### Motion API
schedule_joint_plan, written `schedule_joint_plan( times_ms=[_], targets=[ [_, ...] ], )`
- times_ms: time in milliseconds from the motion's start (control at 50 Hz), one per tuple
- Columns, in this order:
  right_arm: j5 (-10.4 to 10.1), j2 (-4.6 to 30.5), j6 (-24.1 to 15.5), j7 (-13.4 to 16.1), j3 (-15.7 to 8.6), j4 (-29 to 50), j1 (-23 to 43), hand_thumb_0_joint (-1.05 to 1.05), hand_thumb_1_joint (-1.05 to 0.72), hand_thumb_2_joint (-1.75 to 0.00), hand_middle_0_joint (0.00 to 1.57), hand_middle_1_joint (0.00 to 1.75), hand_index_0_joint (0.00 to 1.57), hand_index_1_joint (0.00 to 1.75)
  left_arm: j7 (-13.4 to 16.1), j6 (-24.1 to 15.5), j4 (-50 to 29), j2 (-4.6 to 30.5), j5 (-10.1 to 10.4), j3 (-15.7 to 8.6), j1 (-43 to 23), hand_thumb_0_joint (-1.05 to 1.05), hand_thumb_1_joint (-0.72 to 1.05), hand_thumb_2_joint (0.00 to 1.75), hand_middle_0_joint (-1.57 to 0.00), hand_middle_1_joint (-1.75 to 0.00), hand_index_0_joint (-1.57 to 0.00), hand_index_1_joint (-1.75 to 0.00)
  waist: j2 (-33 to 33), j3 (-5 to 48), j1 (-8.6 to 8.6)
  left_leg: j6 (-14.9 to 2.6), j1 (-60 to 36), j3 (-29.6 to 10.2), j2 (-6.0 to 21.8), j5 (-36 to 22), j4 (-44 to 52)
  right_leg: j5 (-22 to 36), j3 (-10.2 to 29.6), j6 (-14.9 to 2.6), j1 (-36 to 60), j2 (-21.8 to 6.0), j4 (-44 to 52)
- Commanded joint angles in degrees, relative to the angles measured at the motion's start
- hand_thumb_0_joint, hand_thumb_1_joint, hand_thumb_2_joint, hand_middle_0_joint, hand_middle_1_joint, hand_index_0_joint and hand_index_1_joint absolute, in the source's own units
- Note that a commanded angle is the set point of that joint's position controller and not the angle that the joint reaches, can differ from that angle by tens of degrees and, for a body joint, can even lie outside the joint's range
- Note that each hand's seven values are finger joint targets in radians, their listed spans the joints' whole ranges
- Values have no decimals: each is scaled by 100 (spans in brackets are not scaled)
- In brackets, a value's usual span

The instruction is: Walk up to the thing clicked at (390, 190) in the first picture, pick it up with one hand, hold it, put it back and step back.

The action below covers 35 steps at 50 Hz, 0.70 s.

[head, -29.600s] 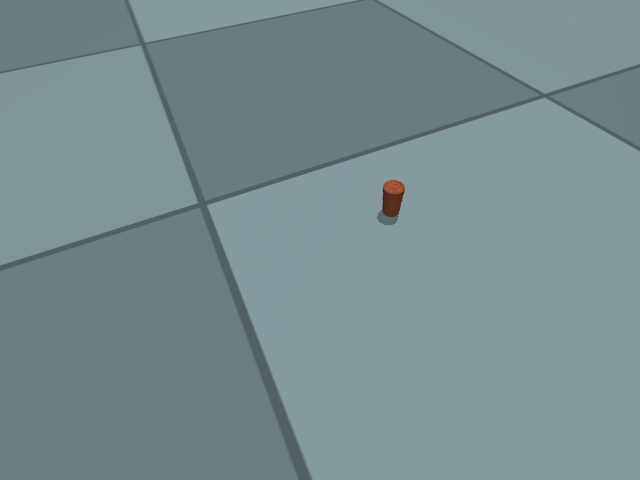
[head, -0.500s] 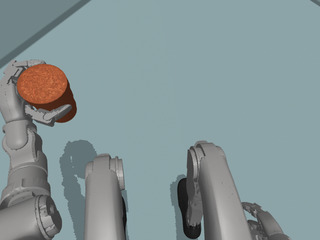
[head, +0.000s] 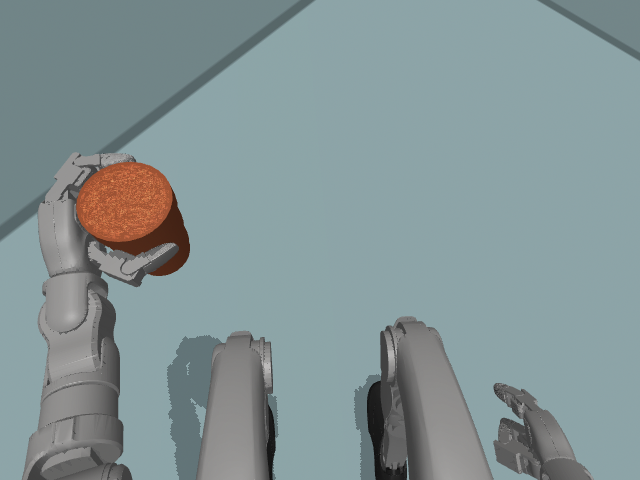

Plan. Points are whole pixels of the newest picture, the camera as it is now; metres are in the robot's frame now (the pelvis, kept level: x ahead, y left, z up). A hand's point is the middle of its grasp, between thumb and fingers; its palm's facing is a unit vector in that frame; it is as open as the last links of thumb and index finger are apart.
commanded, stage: lift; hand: left
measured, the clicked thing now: (146, 228) +0.42 +0.22 -0.03
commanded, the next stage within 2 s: hold in 1.58 s
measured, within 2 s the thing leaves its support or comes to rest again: neither
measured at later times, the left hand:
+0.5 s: hand (64, 143) +0.40 +0.20 +0.17, palm faces +0.21 -0.98 -0.03, open 12.0 cm
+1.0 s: hand (31, 57) +0.40 +0.18 +0.25, palm faces +0.19 -0.98 -0.02, open 12.0 cm
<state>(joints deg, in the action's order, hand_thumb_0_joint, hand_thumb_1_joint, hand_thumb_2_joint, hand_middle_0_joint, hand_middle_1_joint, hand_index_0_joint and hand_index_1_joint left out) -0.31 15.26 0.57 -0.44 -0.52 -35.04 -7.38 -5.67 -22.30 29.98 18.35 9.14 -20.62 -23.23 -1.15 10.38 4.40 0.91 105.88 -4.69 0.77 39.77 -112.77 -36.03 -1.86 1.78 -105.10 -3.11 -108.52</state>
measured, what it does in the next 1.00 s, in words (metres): rises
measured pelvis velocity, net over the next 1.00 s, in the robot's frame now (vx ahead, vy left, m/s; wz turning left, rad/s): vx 0.06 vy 0.00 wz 0.03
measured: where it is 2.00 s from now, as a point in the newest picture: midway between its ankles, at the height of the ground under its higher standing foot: (323, 466)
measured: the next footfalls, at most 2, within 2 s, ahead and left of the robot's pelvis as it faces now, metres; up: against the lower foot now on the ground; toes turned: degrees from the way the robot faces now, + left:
none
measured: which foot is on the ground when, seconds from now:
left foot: down 0.00-1.00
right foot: down 0.00-1.00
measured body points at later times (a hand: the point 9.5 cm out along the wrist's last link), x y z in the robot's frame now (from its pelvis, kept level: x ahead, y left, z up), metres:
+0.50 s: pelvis +0.03 +0.00 +0.15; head +0.15 +0.03 +0.58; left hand +0.39 +0.26 +0.18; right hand +0.19 -0.25 +0.04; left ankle +0.07 +0.12 -0.44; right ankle +0.09 -0.14 -0.44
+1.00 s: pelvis +0.06 +0.00 +0.21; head +0.14 +0.01 +0.66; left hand +0.39 +0.23 +0.25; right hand +0.19 -0.24 +0.10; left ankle +0.07 +0.12 -0.44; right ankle +0.09 -0.14 -0.44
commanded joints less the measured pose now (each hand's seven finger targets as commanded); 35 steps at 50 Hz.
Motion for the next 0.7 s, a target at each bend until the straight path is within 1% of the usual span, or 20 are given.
schedule_joint_plan(
  times_ms=[0, 40, 60, 100, 120, 140, 180, 200, 300, 360, 380, 460, 500, 520, 540, 580, 620, 640, 660, 680],
  targets=[
    [-92, 1005, -221, 174, -394, 516, -550, 0, -90, -90, 20, 30, 20, 30, 196, -329, -2371, 1205, 160, -103, -1582, 0, 1, 122, -115, -136, -118, -135, -863, 3657, -67, -144, -3224, 41, -69, -1127, 2160, 1027, -70, -376, 2450, 169, 1625],
    [-97, 928, -243, 198, -395, 541, -556, 0, -90, -90, 20, 30, 20, 30, 307, -235, -2627, 1100, 161, -59, -1470, 0, 1, 123, -114, -136, -117, -136, -826, 3640, -87, -146, -3465, 63, -64, -1298, 2322, 1158, -58, -362, 2723, 191, 1852],
    [-120, 924, -243, 222, -403, 518, -540, 0, -90, -90, 20, 30, 20, 30, 376, -175, -2521, 1080, 180, -95, -1297, 0, 1, 123, -115, -137, -118, -136, -718, 3399, -93, -158, -3457, 40, -69, -1107, 2471, 1008, -53, -350, 2787, 192, 1997],
    [-133, 871, -273, 242, -392, 516, -542, 0, -90, -90, 20, 30, 20, 30, 422, -87, -2721, 896, 218, 55, -1081, 0, 1, 123, -114, -136, -117, -136, -572, 3404, -75, -169, -3654, 54, -66, -1189, 2647, 1116, -44, -330, 3156, 210, 2266],
    [-139, 872, -279, 252, -387, 531, -551, 0, -90, -90, 20, 30, 20, 30, 465, -67, -2888, 997, 226, -31, -1070, 0, 1, 124, -114, -136, -117, -136, -690, 3527, -136, -156, -3900, 39, -61, -1354, 2761, 1244, -38, -338, 3300, 204, 2318],
    [-143, 864, -297, 270, -398, 665, -490, 0, -90, -90, 20, 30, 20, 30, 505, -30, -3163, 995, 183, 64, -1049, 0, -2, 124, -114, -137, -117, -137, -705, 3691, -164, -148, -4110, 55, -58, -1530, 2848, 1381, -37, -336, 3538, 211, 2431],
    [-164, 819, -329, 299, -387, 691, -459, 0, -90, -90, 20, 30, 20, 30, 537, 140, -2947, 669, 176, 346, -487, 0, -4, 124, -114, -138, -117, -138, -471, 3355, -112, -159, -4259, 75, -49, -1571, 3043, 1465, -56, -309, 3811, 233, 2737],
    [-167, 810, -345, 321, -390, 678, -468, 0, -90, -90, 20, 30, 20, 30, 569, 186, -2926, 597, 185, 367, -354, 0, -4, 123, -114, -137, -118, -137, -407, 3214, -78, -159, -4315, 75, -45, -1641, 3155, 1548, -61, -305, 3924, 242, 2860],
    [-158, 728, -401, 352, -353, 629, -490, 0, -90, -90, 20, 30, 20, 30, 649, 267, -2836, 453, 161, 468, -300, 0, -6, 122, -114, -136, -118, -136, -323, 2666, -122, -139, -4757, 38, -9, -1948, 3638, 1772, -105, -301, 4373, 271, 3304],
    [-153, 672, -418, 356, -343, 607, -478, 0, -89, -90, 20, 30, 20, 30, 713, 237, -2526, 479, 101, 371, -310, 0, -4, 124, -117, -138, -120, -137, -175, 2210, -142, -164, -4839, 61, -12, -1653, 4002, 1586, -77, -285, 4642, 281, 3681],
    [-141, 645, -439, 346, -321, 570, -495, 0, -89, -90, 20, 30, 20, 30, 692, 205, -2518, 363, 93, 493, -301, 0, -2, 124, -117, -137, -120, -137, -250, 2119, -159, -144, -4966, 33, 0, -1613, 4140, 1546, -79, -291, 4624, 270, 3746],
    [-105, 584, -458, 314, -281, 589, -503, 0, -90, -90, 20, 30, 20, 30, 681, 61, -2645, 357, 35, 602, -201, 0, -3, 123, -117, -137, -120, -137, -415, 2184, -262, -109, -5477, 58, -3, -1710, 4510, 1617, -90, -287, 5016, 271, 4068],
    [-89, 562, -474, 298, -242, 552, -557, 0, -90, -90, 20, 30, 20, 30, 653, 13, -2607, 291, 32, 699, -227, 0, -4, 123, -118, -137, -121, -138, -548, 2195, -235, -71, -5800, 26, 22, -1846, 4708, 1720, -95, -302, 5079, 270, 4174],
    [-70, 608, -493, 305, -284, 557, -589, 0, -90, -90, 20, 30, 20, 30, 666, -40, -2992, 337, 25, 727, -469, 0, -4, 122, -117, -137, -120, -137, -717, 2319, -276, -36, -6053, 31, 31, -2059, 4760, 1848, -106, -321, 5127, 269, 4188],
    [-67, 581, -490, 311, -256, 488, -583, 0, -90, -90, 20, 30, 20, 30, 671, -27, -2673, 362, 34, 684, -408, 0, -6, 121, -116, -136, -119, -136, -636, 2217, -210, -49, -6102, 41, 31, -2034, 4795, 1827, -107, -311, 5179, 290, 4295],
    [-70, 545, -512, 327, -251, 521, -591, 0, -90, -90, 20, 30, 20, 30, 680, -54, -2852, 242, 66, 835, -398, 0, -6, 121, -117, -135, -119, -135, -432, 2119, -150, -99, -6018, 120, -11, -1909, 4913, 1824, -91, -278, 5566, 296, 4549],
    [-66, 530, -515, 341, -226, 439, -633, 0, -90, -90, 20, 30, 20, 30, 681, -47, -2556, 250, 99, 713, -117, 0, -8, 120, -115, -134, -118, -134, -300, 2010, -189, -113, -6042, 154, -21, -1987, 4994, 1938, -72, -270, 5749, 294, 4667],
    [-64, 548, -533, 338, -235, 439, -608, 0, -90, -90, 20, 30, 20, 30, 677, -101, -2852, 262, 111, 783, -515, 0, -9, 121, -116, -135, -118, -135, -386, 2047, -180, -109, -6114, 158, -14, -2002, 5040, 1966, -66, -271, 5783, 290, 4708],
    [-61, 527, -547, 349, -229, 493, -609, 0, -91, -90, 20, 30, 20, 30, 697, -132, -2963, 185, 120, 818, -516, 0, -9, 120, -117, -135, -119, -135, -339, 2145, -188, -109, -6239, 167, -9, -2119, 5052, 2074, -60, -266, 5918, 284, 4754],
    [-50, 568, -530, 358, -257, 416, -660, 0, -91, -90, 20, 30, 20, 30, 704, -82, -2588, 144, 99, 816, -242, 0, -7, 121, -117, -135, -120, -136, -297, 1980, -151, -98, -6278, 138, 2, -2213, 5146, 2132, -102, -275, 5897, 296, 4788]
  ],
)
